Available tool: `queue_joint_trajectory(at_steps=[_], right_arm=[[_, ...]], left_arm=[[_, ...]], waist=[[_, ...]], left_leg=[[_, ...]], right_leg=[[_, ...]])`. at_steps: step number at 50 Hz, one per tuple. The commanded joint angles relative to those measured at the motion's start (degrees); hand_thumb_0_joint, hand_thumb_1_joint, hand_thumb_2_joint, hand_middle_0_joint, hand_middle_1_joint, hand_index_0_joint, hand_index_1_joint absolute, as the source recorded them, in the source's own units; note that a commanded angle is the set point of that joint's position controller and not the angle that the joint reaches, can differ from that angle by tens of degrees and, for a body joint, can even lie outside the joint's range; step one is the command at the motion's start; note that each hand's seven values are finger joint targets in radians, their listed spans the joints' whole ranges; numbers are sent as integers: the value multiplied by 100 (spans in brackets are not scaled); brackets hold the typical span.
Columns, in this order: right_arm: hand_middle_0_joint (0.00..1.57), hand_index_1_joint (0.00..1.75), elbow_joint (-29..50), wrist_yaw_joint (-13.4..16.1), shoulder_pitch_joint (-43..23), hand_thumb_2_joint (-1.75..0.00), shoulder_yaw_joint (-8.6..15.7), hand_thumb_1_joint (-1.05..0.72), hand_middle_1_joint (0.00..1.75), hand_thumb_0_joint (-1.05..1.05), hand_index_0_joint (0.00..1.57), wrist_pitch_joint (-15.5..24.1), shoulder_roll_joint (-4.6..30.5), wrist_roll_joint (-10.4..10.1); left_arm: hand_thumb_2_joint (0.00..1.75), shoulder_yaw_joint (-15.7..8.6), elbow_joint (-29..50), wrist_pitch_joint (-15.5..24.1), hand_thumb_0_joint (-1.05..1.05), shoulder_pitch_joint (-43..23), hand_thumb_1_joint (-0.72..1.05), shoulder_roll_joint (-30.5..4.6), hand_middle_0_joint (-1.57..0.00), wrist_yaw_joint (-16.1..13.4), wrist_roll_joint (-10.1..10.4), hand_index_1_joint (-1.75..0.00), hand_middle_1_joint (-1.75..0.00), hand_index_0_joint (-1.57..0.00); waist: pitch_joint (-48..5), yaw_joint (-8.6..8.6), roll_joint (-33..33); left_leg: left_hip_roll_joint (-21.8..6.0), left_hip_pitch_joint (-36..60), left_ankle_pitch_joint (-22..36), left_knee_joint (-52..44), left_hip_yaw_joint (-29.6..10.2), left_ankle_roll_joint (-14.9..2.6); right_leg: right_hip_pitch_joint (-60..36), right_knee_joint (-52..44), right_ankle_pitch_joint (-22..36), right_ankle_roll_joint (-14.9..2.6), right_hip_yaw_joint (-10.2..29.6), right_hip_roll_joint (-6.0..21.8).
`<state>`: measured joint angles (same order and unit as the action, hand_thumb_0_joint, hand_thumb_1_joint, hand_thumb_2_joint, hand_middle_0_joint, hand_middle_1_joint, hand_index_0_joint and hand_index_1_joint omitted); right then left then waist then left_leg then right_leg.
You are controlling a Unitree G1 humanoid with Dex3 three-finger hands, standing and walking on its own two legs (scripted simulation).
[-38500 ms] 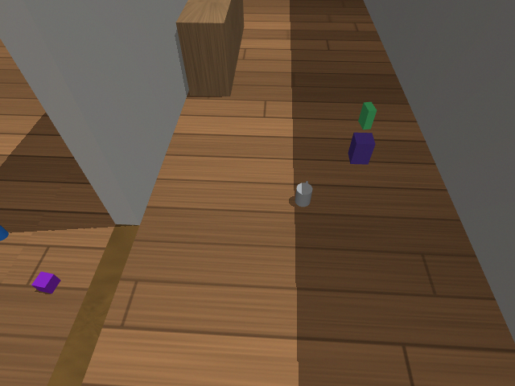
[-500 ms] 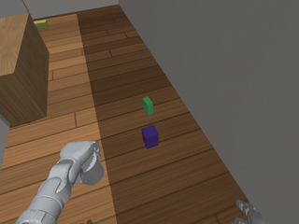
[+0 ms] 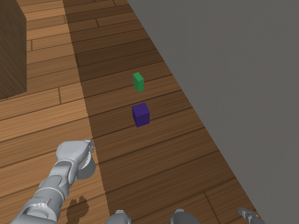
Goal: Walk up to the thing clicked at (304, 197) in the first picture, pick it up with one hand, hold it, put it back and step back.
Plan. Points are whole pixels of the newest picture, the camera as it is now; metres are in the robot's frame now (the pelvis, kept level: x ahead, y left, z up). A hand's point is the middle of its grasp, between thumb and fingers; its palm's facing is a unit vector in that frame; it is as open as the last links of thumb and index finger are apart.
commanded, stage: crouch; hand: left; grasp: from above
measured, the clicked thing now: (82, 158) +0.34 +0.23 -0.15
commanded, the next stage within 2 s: lower in 1.46 s
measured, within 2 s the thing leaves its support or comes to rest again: neither
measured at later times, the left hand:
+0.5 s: hand (92, 172) +0.35 +0.24 -0.36, palm faces -0.47 +0.01 -0.88, open 10.4 cm
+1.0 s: hand (98, 175) +0.37 +0.25 -0.48, palm faces -0.46 -0.02 -0.89, open 10.3 cm
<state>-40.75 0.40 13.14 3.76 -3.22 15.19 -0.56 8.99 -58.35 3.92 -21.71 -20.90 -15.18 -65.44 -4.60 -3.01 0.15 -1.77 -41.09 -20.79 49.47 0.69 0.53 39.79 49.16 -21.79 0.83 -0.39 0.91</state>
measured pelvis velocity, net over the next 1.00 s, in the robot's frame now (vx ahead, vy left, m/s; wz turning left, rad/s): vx -0.05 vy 0.00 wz -0.07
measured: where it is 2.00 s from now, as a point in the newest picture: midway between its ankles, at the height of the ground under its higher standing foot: outside the picture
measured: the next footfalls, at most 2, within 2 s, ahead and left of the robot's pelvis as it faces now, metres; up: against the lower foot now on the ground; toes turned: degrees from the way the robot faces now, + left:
none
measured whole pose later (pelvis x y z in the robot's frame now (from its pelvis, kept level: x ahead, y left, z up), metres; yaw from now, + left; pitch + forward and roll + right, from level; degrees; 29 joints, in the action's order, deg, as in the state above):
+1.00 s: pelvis -0.05 +0.00 -0.31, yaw -4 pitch +37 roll -5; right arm -43.8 -5.4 7.7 2.3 4.8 14.5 6.8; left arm -3.9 -73.4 7.8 -43.6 -31.7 -24.4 -70.4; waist -8.6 -9.1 0.7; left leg -2.2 -120.2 -38.7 121.2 -4.9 0.3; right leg 116.3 118.7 -39.8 1.0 -2.9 -0.1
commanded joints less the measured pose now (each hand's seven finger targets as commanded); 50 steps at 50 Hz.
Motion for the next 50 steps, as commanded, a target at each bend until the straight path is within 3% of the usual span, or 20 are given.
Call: queue_joint_trajectory(at_steps=[1,4,9,14,16,19,22,24,30,35,39,40,43,45,46,47,48,50], right_arm=[[20,30,402,13,426,-90,365,-89,30,0,20,247,901,129],[20,30,355,57,469,-90,368,-89,30,0,20,327,911,177],[20,30,241,126,568,-90,413,-89,30,0,20,462,939,258],[20,30,116,107,544,-90,441,-89,30,0,20,561,1010,371],[20,30,126,84,518,-90,436,-89,30,0,20,600,1048,391],[20,30,99,18,536,-90,398,-89,30,0,20,664,1046,429],[20,30,49,-39,561,-90,366,-90,30,0,20,752,1030,455],[20,30,-14,-87,587,-90,340,-90,30,0,20,779,1026,484],[20,30,-144,-224,702,-90,321,-90,30,0,20,860,1034,598],[20,30,-179,-356,701,-90,264,-91,30,0,20,859,1020,678],[20,30,-153,-431,605,-90,272,-91,30,0,20,838,1039,695],[20,30,-168,-438,617,-90,291,-91,30,0,20,835,1120,705],[20,30,-146,-480,590,-90,305,-91,30,0,20,851,1127,715],[20,30,-180,-495,603,-91,280,-91,30,0,20,857,1139,712],[20,30,-158,-504,573,-90,269,-91,30,0,20,859,1127,717],[20,30,-182,-512,629,-90,269,-91,30,0,20,862,1146,729],[20,30,-147,-533,621,-90,235,-91,30,0,20,868,1084,742],[20,30,-170,-552,612,-90,242,-91,30,0,20,865,1129,738]], left_arm=[[100,-568,523,128,0,-2320,43,-1167,-78,-791,-218,-97,-100,-81],[102,-714,345,71,0,-2578,42,-1353,-77,-1004,-236,-97,-100,-80],[100,-811,165,-30,0,-2921,43,-1521,-80,-1093,-190,-95,-97,-82],[104,-997,-181,-61,0,-2866,43,-1720,-80,-998,-148,-97,-99,-82],[103,-1119,-55,3,0,-3118,44,-1978,-80,-955,-188,-97,-99,-82],[102,-1096,-177,121,0,-3180,48,-1820,-83,-932,-154,-95,-97,-85],[101,-1164,-62,275,0,-3550,47,-2064,-82,-972,-181,-94,-96,-85],[101,-1255,-55,351,0,-3557,47,-2200,-83,-1013,-224,-93,-95,-86],[104,-1341,-22,495,0,-4016,52,-2334,-89,-1193,-355,-93,-94,-91],[107,-1457,-248,455,0,-3871,53,-2424,-90,-1281,-456,-94,-95,-91],[101,-1423,-451,394,0,-3780,52,-2340,-90,-1266,-486,-90,-91,-91],[102,-1545,-495,380,0,-3830,51,-2470,-90,-1278,-491,-89,-89,-91],[100,-1415,-581,349,0,-3937,49,-2288,-89,-1255,-459,-88,-89,-89],[98,-1405,-612,369,0,-4056,47,-2347,-87,-1246,-432,-86,-87,-88],[96,-1477,-636,374,0,-3973,46,-2433,-87,-1239,-409,-84,-85,-88],[96,-1611,-387,420,0,-4165,48,-2701,-87,-1246,-413,-86,-87,-88],[95,-1508,-689,405,0,-3883,47,-2491,-87,-1222,-410,-85,-86,-88],[96,-1527,-588,454,0,-3995,49,-2586,-88,-1185,-409,-86,-87,-90]], waist=[[-2228,-158,338],[-2657,-197,422],[-3415,-264,573],[-3412,-297,673],[-3645,-274,821],[-3707,-428,693],[-3954,-494,742],[-4246,-449,738],[-4507,-556,1092],[-4628,-490,1300],[-4396,-479,1398],[-4386,-498,1318],[-4257,-563,1385],[-4142,-622,1369],[-4212,-569,1245],[-4258,-581,1278],[-4204,-568,1188],[-4300,-584,1238]], left_leg=[[202,166,901,853,29,-57],[226,-675,677,1518,23,-117],[196,-1628,250,2421,-13,-177],[139,-2345,-352,2895,-234,-112],[120,-2445,-622,3083,-333,-82],[131,-2942,-870,3493,-398,-111],[166,-3316,-1046,3905,-338,-153],[190,-3562,-798,4270,-225,-193],[150,-3606,-677,4809,-315,-145],[143,-3786,-157,5271,-278,-141],[122,-4028,-230,5431,-306,-125],[106,-4072,-307,5463,-365,-112],[89,-4151,-516,5559,-398,-96],[109,-4486,-605,5721,-323,-120],[116,-4592,-639,5801,-299,-146],[120,-4697,-655,5885,-262,-158],[128,-4758,-613,5955,-230,-167],[126,-4832,-540,6056,-221,-167]], right_leg=[[942,579,865,-225,-38,-203],[1462,1214,743,-231,-51,-204],[2364,2107,395,-258,-103,-204],[3465,2846,-271,-304,-234,-189],[3872,3162,-557,-333,-285,-190],[4340,3543,-733,-318,-332,-174],[4539,3779,-832,-306,-329,-184],[4542,3966,-613,-286,-301,-205],[5217,4524,-551,-299,-395,-197],[5407,4995,-142,-297,-424,-206],[5779,5242,-218,-314,-483,-235],[5878,5347,-278,-309,-515,-213],[6158,5503,-422,-316,-554,-206],[6122,5571,-393,-303,-522,-220],[6064,5595,-402,-291,-526,-238],[5992,5632,-400,-280,-511,-236],[5912,5628,-355,-270,-496,-240],[5931,5747,-285,-272,-498,-257]])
